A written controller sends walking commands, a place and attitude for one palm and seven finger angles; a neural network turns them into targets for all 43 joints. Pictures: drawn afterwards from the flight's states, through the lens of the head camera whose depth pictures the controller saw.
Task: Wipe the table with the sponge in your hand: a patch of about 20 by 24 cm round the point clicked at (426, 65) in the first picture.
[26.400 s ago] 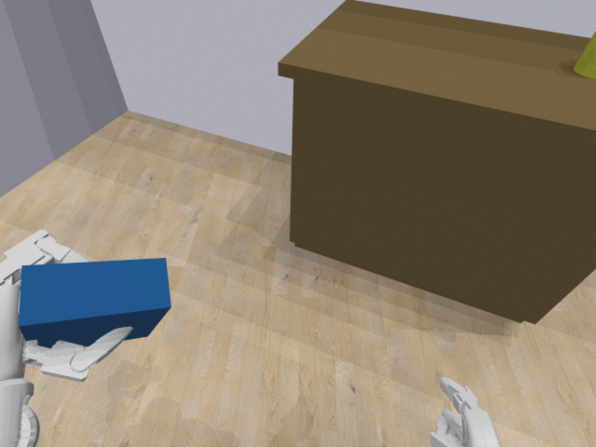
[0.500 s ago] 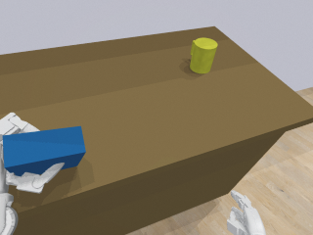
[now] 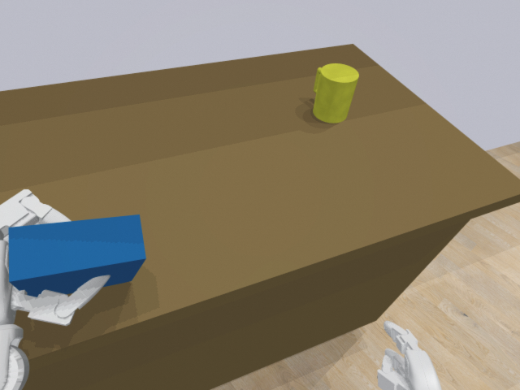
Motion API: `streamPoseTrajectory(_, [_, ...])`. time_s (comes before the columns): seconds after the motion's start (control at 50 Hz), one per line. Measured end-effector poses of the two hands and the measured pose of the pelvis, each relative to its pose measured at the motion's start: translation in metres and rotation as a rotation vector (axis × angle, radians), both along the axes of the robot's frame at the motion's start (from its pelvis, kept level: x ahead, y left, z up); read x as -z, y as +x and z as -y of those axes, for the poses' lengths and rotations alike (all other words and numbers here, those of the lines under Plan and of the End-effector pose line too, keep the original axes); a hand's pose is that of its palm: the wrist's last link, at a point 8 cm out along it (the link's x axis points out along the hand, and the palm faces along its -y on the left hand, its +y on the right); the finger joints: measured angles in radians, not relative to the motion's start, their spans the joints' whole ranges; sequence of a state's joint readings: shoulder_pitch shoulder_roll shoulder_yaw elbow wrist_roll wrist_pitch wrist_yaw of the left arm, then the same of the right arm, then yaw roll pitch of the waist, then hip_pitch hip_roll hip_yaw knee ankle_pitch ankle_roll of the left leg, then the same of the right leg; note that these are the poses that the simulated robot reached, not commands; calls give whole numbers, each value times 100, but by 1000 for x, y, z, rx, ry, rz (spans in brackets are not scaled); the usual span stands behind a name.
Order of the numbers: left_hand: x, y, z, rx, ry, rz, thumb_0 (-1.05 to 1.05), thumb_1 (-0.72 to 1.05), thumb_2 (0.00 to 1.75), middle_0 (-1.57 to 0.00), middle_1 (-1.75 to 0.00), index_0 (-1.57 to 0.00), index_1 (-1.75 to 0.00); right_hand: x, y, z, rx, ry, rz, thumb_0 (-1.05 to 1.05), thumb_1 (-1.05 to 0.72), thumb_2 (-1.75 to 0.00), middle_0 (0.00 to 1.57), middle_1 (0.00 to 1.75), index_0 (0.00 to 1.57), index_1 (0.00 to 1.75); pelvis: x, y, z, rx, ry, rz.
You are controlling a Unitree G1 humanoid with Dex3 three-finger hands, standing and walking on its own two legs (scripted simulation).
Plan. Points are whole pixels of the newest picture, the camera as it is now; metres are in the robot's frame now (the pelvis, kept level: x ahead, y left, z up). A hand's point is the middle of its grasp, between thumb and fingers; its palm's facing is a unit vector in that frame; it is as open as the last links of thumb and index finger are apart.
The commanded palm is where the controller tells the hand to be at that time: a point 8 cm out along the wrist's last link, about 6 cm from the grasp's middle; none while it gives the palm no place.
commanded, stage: look again from close up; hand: left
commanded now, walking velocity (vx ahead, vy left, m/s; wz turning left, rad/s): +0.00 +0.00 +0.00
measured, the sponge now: (100, 257) +0.23 +0.21 +0.14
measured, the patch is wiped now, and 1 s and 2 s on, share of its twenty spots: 0.00 0.00 0.00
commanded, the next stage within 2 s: shuffle to correct the standing spot in 0.10 s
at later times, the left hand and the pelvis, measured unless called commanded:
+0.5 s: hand (63, 250) +0.22 +0.24 +0.17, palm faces +0.40 -0.85 -0.34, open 9.1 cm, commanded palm +0.16 +0.27 +0.17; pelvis +0.00 +0.00 +0.00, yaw +0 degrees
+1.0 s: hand (123, 258) +0.22 +0.18 +0.17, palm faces +0.40 -0.85 -0.34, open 9.1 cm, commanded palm +0.16 +0.21 +0.17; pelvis +0.00 -0.07 -0.01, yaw +0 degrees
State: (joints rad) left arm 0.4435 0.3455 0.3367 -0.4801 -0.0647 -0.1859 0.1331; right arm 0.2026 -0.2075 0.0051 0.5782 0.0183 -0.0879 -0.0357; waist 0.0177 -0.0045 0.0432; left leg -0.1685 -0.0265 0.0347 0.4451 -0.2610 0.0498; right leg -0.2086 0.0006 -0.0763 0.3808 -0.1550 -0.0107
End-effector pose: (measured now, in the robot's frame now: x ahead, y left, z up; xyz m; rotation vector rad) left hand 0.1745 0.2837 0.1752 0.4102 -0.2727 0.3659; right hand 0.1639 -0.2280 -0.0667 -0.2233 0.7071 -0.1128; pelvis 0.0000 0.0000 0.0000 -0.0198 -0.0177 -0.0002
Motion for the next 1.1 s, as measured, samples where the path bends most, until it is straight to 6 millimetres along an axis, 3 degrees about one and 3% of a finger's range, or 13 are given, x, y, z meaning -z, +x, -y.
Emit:
streamPoseTrajectory(0.3, [2, 3, -7, 8, -22, 9, -2, -42, 108, -82, -141, -82, -142, -3, 6, -14, -15, 5, -3, 1, -90, -90, 20, 30, 20, 30, 0, 2, -6, 2, -1, -2])
streamPoseTrajectory(0.48, [-1, 9, -3, 2, 4, 6, -2, -42, 108, -82, -141, -82, -142, 2, 2, -10, -12, 31, -29, 1, -90, -90, 20, 30, 20, 30, 0, 1, 3, 5, 8, -2])
streamPoseTrajectory(0.64, [-4, 6, 18, -1, 21, 4, -1, -41, 108, -81, -142, -81, -143, 5, 3, 10, -14, 44, -34, 1, -90, -90, 20, 30, 20, 30, 1, 1, 22, 1, 5, -7])
streamPoseTrajectory(0.94, [-3, 4, 61, -13, 3, -9, 0, -41, 108, -81, -142, -81, -143, 10, 1, 73, 37, 11, -23, 1, -90, -90, 20, 30, 20, 30, 7, 0, 63, 6, 5, -28])
streamPoseTrajectory(1.1, [-2, 9, 72, 5, 11, -21, 0, -41, 108, -81, -142, -81, -143, 13, -7, 86, 60, -4, -59, 1, -90, -90, 20, 30, 20, 30, 7, 3, 70, 5, 11, -38])
